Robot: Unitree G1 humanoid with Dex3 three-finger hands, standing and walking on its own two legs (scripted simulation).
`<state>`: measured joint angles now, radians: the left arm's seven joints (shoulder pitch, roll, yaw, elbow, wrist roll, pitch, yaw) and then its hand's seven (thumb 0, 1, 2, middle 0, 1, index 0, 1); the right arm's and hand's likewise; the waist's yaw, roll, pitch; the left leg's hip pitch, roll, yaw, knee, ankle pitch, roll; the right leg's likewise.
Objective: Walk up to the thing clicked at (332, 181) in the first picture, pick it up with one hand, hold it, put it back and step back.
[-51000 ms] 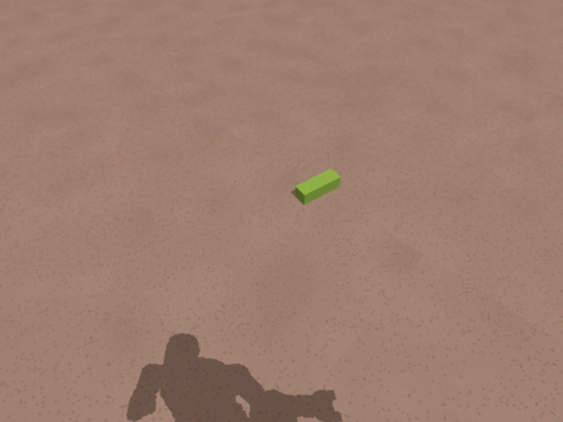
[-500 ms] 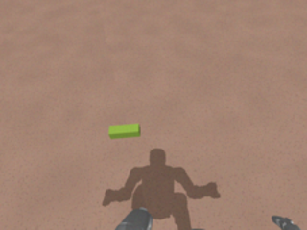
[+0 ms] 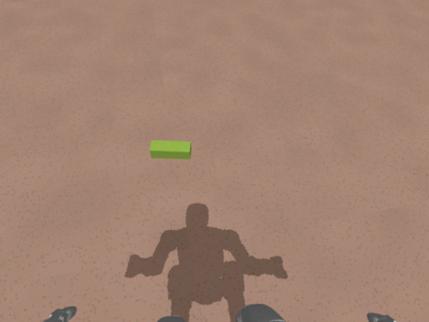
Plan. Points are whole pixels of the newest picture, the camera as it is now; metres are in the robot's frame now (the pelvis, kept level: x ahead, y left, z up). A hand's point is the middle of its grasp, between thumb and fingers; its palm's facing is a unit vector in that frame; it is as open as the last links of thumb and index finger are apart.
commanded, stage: step back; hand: left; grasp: from above
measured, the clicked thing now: (171, 149) +1.02 +0.25 -0.73
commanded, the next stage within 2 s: stand in 1.26 s
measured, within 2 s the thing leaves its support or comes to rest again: neither
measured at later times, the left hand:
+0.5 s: hand out of the picture -0.02 +0.28 -0.15, palm faces -0.01 -0.91 -0.41, open 7.4 cm
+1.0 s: hand out of the picture +0.04 +0.26 -0.15, palm faces +0.03 -0.93 -0.36, open 7.4 cm
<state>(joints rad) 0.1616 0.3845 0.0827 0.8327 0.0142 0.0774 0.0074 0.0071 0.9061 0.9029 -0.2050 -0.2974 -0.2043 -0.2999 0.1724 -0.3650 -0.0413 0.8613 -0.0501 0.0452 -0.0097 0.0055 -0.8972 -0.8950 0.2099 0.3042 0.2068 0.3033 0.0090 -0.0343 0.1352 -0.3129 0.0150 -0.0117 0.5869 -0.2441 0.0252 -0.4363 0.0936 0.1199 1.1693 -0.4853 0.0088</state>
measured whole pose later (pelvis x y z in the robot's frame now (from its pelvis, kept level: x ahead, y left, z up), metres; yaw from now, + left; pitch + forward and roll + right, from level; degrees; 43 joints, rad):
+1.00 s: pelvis -0.04 +0.00 +0.00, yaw +1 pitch -3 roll +1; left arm 0.14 0.36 0.05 0.98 0.02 -0.01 -0.01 0.01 0.90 0.90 -0.21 -0.30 -0.21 -0.30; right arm 0.20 -0.38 -0.06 1.02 -0.03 -0.02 0.00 0.00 -0.90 -0.90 0.20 0.30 0.20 0.30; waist 0.02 -0.01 0.10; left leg -0.27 -0.01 -0.01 0.57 -0.23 -0.01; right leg -0.23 -0.08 -0.06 0.65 -0.36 0.02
